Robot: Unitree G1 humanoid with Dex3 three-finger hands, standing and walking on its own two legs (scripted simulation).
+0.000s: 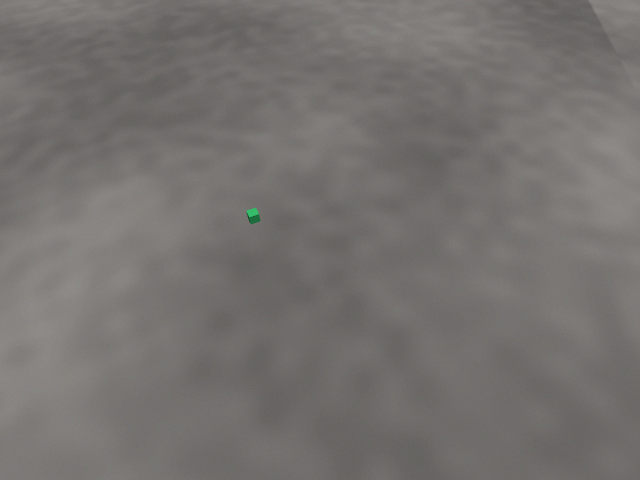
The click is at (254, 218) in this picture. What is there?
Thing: cube
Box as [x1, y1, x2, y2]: [246, 208, 259, 223]
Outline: 255,208 246,211 251,223 259,221 259,216
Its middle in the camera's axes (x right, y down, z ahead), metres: -0.29 -0.13 +1.71
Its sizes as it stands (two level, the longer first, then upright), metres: 0.044 0.044 0.044
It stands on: the floor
